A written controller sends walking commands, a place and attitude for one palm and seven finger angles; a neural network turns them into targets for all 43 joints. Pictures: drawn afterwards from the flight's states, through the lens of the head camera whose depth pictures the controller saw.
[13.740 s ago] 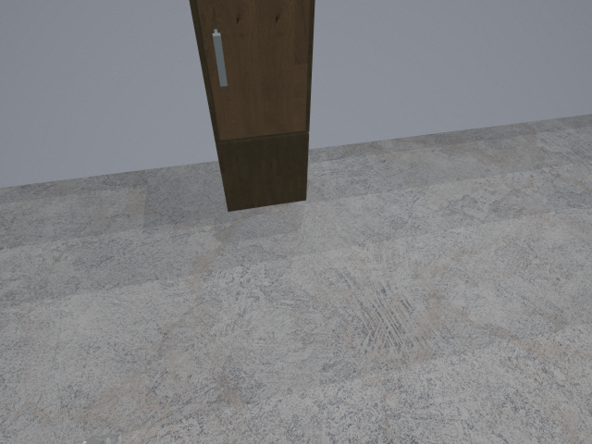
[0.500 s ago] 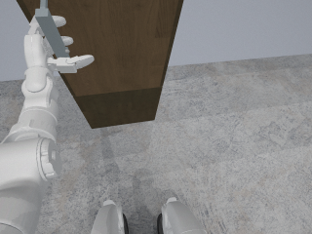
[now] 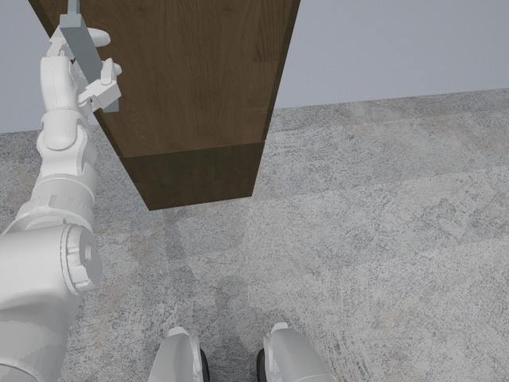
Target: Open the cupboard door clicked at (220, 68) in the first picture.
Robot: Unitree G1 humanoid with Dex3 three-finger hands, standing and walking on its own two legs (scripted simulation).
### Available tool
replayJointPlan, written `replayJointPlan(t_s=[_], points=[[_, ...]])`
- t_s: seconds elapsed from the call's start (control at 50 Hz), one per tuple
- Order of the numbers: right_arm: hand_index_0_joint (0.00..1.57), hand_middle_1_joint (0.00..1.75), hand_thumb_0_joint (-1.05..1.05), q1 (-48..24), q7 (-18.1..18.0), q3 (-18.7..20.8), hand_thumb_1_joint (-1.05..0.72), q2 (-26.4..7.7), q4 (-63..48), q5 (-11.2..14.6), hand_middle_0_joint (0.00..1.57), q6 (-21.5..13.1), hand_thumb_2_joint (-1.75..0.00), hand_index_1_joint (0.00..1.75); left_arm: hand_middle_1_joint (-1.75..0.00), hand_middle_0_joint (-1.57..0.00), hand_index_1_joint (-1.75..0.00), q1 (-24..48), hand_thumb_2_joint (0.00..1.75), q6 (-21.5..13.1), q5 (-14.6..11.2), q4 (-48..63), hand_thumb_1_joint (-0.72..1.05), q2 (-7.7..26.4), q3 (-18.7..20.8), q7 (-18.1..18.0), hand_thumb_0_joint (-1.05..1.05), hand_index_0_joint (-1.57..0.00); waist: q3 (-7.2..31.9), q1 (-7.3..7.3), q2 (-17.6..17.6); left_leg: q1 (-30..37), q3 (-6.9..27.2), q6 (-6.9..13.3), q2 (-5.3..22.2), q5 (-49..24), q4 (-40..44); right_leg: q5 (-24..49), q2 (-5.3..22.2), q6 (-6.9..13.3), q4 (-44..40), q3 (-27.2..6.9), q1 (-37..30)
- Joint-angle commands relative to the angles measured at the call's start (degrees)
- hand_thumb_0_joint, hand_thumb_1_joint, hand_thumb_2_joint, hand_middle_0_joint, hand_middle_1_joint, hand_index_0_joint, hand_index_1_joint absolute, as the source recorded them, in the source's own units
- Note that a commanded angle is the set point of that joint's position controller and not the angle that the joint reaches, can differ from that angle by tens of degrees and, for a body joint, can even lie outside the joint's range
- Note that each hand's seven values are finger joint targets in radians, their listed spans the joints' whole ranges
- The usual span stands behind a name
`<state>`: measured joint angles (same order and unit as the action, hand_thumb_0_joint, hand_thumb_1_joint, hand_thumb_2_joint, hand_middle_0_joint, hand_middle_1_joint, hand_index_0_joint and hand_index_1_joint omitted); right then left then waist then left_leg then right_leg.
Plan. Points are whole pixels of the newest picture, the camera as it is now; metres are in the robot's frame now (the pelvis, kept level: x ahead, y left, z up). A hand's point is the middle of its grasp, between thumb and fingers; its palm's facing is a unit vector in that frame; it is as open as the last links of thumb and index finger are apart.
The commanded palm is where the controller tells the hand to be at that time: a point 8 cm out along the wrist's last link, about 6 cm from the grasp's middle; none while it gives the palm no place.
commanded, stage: pull the door open along its arc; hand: left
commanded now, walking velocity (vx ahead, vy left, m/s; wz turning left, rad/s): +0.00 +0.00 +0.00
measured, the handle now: (94, 59) +0.60 +0.18 +0.07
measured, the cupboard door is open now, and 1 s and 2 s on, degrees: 0 48 45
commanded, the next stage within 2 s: open thumb and fingers to let go in 0.98 s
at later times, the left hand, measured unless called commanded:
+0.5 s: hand (129, 130) +0.46 +0.13 +0.08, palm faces +0.06 -1.00 +0.01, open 6.3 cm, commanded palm +0.39 +0.17 +0.07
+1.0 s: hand (231, 204) +0.34 +0.00 +0.08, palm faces +0.30 -0.95 -0.04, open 6.9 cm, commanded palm +0.28 +0.05 +0.07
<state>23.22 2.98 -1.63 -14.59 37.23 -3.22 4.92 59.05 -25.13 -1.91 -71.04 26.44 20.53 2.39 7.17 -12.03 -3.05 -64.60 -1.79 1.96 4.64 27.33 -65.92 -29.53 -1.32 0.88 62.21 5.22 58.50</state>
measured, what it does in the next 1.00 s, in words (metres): shifts its weight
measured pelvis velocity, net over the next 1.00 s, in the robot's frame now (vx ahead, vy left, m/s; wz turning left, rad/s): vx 0.04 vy -0.06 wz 0.05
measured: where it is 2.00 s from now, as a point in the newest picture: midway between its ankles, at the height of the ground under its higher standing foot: outside the picture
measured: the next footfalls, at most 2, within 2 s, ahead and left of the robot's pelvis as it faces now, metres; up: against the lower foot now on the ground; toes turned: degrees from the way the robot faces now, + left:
none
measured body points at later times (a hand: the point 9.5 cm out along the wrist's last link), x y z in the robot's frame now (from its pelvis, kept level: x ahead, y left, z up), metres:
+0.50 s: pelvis +0.02 -0.01 +0.03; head +0.13 +0.00 +0.46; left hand +0.45 +0.18 +0.08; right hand +0.05 -0.26 -0.10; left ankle +0.03 +0.10 -0.65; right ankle -0.01 -0.12 -0.65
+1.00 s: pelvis +0.04 -0.06 +0.04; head +0.08 -0.07 +0.48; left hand +0.32 +0.05 +0.09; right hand +0.23 -0.24 -0.06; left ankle +0.03 +0.10 -0.65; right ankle -0.01 -0.12 -0.65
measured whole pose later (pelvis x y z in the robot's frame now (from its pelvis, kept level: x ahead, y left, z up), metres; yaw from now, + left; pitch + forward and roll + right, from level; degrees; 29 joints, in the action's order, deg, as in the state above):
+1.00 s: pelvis +0.04 -0.06 +0.04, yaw +3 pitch +14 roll +2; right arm 9.8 4.0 -1.7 -8.2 30.2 -4.1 1.8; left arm -3.9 -11.2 4.5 -9.8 -5.5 -14.3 -31.3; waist 10.1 -2.1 -1.2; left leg -40.1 -0.7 -2.6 2.9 26.2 -53.4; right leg -32.2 -1.1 4.7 55.0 4.9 36.4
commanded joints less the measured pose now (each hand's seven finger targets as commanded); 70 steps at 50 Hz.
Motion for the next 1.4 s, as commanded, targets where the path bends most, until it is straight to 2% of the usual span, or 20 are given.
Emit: replayJointPlan(t_s=[0.0,0.02,0.06,0.2,0.3,0.42,0.44,0.48,0.5,0.6,0.64,0.74,0.88,0.92,1.0,1.06,1.18,1.22,1.32,1.38], points=[[0.2,0.3,0.0,11.99,-0.95,3.92,-0.9,-11.34,-1.0,-0.15,0.2,-0.52,-0.9,0.3,-1.35,-0.4,-1.35,26.37,0.9,-4.1,0.52,12.62,0.9,11.88,1.17,0.88,0.0,-0.4,30.15,-1.24,-8.13,32.08,6.28,-0.48,-2.04,-26.75,4.88,21.77,-2.6,0.29,-7.08,-2.06,-4.35],[0.2,0.3,0.0,11.8,-1.04,3.72,-0.9,-11.5,-1.35,-0.01,0.2,-0.4,-0.9,0.3,-1.35,-0.4,-1.35,24.85,0.9,-3.93,0.67,11.93,0.9,13.94,2.58,0.86,0.0,-0.4,30.65,-0.64,-7.68,30.95,6.07,-0.42,-2.21,-26.27,4.98,21.8,-2.61,0.3,-7.01,-2.22,-5.39],[0.2,0.3,0.0,11.43,-0.99,3.63,-0.9,-10.96,-2.03,0.19,0.2,-0.41,-0.9,0.3,-1.35,-0.4,-1.35,21.36,0.9,-3.83,0.09,11.88,0.9,11.09,1.26,1.61,0.0,-0.4,30.56,-0.29,-6.24,30.82,5.62,-0.28,-2.41,-27.23,5.25,23.46,-2.65,0.18,-7.11,-2.16,-6.83],[0.2,0.3,0.0,9.58,-0.66,4.16,-0.9,-10.3,-4.65,1.05,0.2,0.08,-0.9,0.3,-1.35,-0.4,-1.35,10.08,0.9,-3.92,-2.44,19.02,0.9,8.42,1.06,2.74,0.0,-0.4,32.07,3.02,-4.35,31.44,3.94,-0.36,-2.77,-28.63,7.09,27.83,-2.8,0.02,-7.83,-2.34,-13.27],[0.2,0.3,0.0,7.5,-0.04,4.82,-0.9,-9.39,-7.0,2.09,0.2,0.17,-0.9,0.3,-1.35,-0.4,-1.35,-4.32,0.9,-3.59,-4.44,26.44,0.9,2.83,-1.08,2.52,0.0,-0.4,30.35,5.81,-1.55,31.39,2.46,-0.36,-3.33,-30.41,9.4,32.19,-2.79,0.06,-9.09,-2.31,-18.56],[0.2,0.3,0.0,4.12,0.9,5.55,-0.9,-7.99,-9.02,3.08,0.2,-0.86,-0.9,0.3,-1.35,-0.4,-1.35,-20.77,0.9,-3.11,-6.31,39.26,0.9,-7.43,-8.05,1.07,0.0,-0.4,26.2,7.8,-0.16,33.31,1.23,-0.55,-3.38,-32.23,11.69,35.1,-2.38,-0.07,-10.47,-2.01,-21.41],[0.2,0.3,0.0,3.08,0.88,5.63,-0.9,-7.28,-9.35,2.77,0.2,-1.4,-0.9,0.3,-1.35,-0.4,-1.35,-22.67,0.9,-3.05,-8.54,42.74,0.9,-8.88,-4.66,-3.59,0.0,-0.4,26.26,9.93,0.3,33.51,0.99,-0.82,-3.16,-34.39,11.88,35.3,-2.37,-0.09,-10.34,-1.6,-22.4],[0.2,0.3,0.0,1.38,1.71,5.33,-0.9,-6.06,-9.8,2.1,0.2,-2.36,-0.9,0.3,-1.35,-0.4,-1.35,-29.96,0.9,-2.14,-7.39,46.75,0.9,-15.84,-9.08,-10.47,0.0,-0.4,24.7,10.4,1.18,33.46,0.71,-1.3,-3.0,-35.51,12.15,35.77,-2.1,-0.4,-10.03,-1.04,-22.34],[0.2,0.3,0.0,0.69,1.97,5.38,-0.9,-5.88,-9.9,1.62,0.2,-2.56,-0.9,0.3,-1.35,-0.4,-1.35,-31.48,0.9,-1.9,-6.67,49.48,0.9,-16.44,-8.39,-14.79,0.0,-0.4,24.29,11.12,2.5,32.74,0.78,-1.59,-2.9,-35.55,12.55,35.86,-1.91,-0.32,-9.81,-0.91,-23.54],[0.2,0.3,0.0,-3.64,2.92,5.39,-0.9,-4.33,-10.96,-0.04,0.2,-3.19,-0.9,0.3,-1.35,-0.4,-1.35,-41.82,0.9,0.11,0.94,56.51,0.9,-25.05,-15.09,-30.21,0.0,-0.4,22.2,11.97,5.2,30.74,0.12,-1.91,-3.48,-32.25,12.88,37.1,-0.85,0.02,-9.68,-1.38,-27.01],[0.2,0.3,0.0,-5.37,2.72,5.42,-0.9,-3.75,-11.61,-0.69,0.2,-3.37,-0.9,0.3,-1.35,-0.4,-1.35,-44.8,0.9,1.16,4.15,58.97,0.9,-26.39,-16.41,-34.66,0.0,-0.4,22.69,12.67,6.82,30.37,0.2,-1.94,-3.59,-31.26,12.81,37.15,-0.69,0.28,-9.63,-1.6,-28.49],[0.2,0.3,0.0,-10.39,1.25,4.25,-0.9,-1.42,-13.23,-1.58,0.2,-3.71,-0.9,0.3,-1.35,-0.4,-1.35,-53.76,0.9,5.45,9.95,64.76,0.9,-32.08,-23.15,-37.97,0.0,-0.4,21.21,13.6,6.17,30.9,-0.43,-2.09,-4.04,-28.94,13.2,38.05,0.36,0.66,-10.85,-2.21,-30.68],[0.2,0.3,0.0,-15.25,0.34,2.55,-0.9,0.54,-14.47,-0.64,0.2,-5.13,-0.9,0.3,-1.35,-0.4,-1.35,-67.77,0.9,10.23,7.17,73.19,0.9,-38.74,-30.36,-36.28,0.0,-0.4,17.15,13.38,9.56,31.68,0.2,-2.7,-4.9,-24.87,14.13,46.84,2.55,-1.24,-14.01,-3.57,-35.22],[0.2,0.3,0.0,-15.64,0.25,2.22,-0.9,0.62,-13.94,-0.7,0.2,-5.59,-0.9,0.3,-1.35,-0.4,-1.35,-64.94,0.9,11.31,7.6,72.67,0.9,-39.94,-32.17,-36.38,0.0,-0.4,14.62,11.87,8.16,31.19,0.49,-2.75,-5.25,-22.76,13.6,47.13,3.21,-1.82,-14.65,-4.12,-33.2],[0.2,0.3,0.0,-15.78,0.01,2.32,-0.9,0.69,-12.59,-1.06,0.2,-6.54,-0.9,0.3,-1.35,-0.4,-1.35,-57.91,0.9,11.45,8.77,70.77,0.9,-42.64,-34.79,-37.21,0.0,-0.4,14.5,10.14,7.49,30.09,1.86,-2.69,-5.6,-20.63,12.07,46.08,4.03,-2.28,-14.44,-5.28,-30.41],[0.2,0.3,0.0,-15.46,-0.98,2.73,-0.9,0.09,-10.52,-1.56,0.2,-6.95,-0.9,0.3,-1.35,-0.4,-1.35,-46.33,0.9,10.23,8.96,67.39,0.9,-38.01,-30.14,-38.92,0.0,-0.4,14.34,8.92,9.09,26.91,2.54,-2.6,-5.86,-17.93,10.42,44.14,5.06,-2.95,-14.32,-7.0,-28.26],[0.2,0.3,0.0,-15.01,-2.13,3.53,-0.9,-0.04,-10.08,-1.27,0.2,-6.54,-0.9,0.3,-1.3,-0.37,-1.3,-49.02,0.72,8.53,6.74,64.63,0.48,-36.5,-28.09,-36.72,0.0,-0.37,18.59,10.23,12.66,23.27,2.86,-2.74,-6.47,-16.37,10.32,49.8,7.4,-4.29,-15.61,-11.95,-35.19],[0.2,0.3,0.0,-14.95,-2.12,3.86,-0.9,-0.25,-9.93,-1.31,0.2,-6.51,-0.9,0.3,-1.29,-0.36,-1.29,-47.3,0.66,7.69,6.77,65.92,0.34,-36.4,-28.59,-36.1,0.0,-0.36,18.88,10.11,11.79,23.15,2.9,-2.64,-6.43,-16.01,10.26,50.07,7.69,-4.41,-15.59,-12.58,-35.11],[0.2,0.3,0.0,-15.51,-2.05,4.15,-0.9,-0.81,-8.93,-1.31,0.2,-7.27,-0.9,0.3,-1.25,-0.33,-1.25,-42.7,0.51,4.04,6.68,62.94,-0.01,-34.67,-27.25,-35.26,0.0,-0.33,15.64,9.76,12.19,20.08,3.96,-2.18,-6.24,-10.83,9.75,35.21,7.58,-4.17,-17.03,-14.04,-30.21],[0.2,0.3,0.0,-15.42,-2.07,4.54,-0.9,-1.0,-8.63,-1.42,0.2,-7.77,-0.9,0.3,-1.23,-0.32,-1.23,-39.91,0.42,2.17,6.69,62.16,-0.22,-33.52,-26.15,-35.53,0.0,-0.32,17.76,9.88,12.39,18.53,4.21,-2.06,-6.31,-9.99,8.96,32.26,7.88,-4.26,-16.93,-15.47,-30.77]])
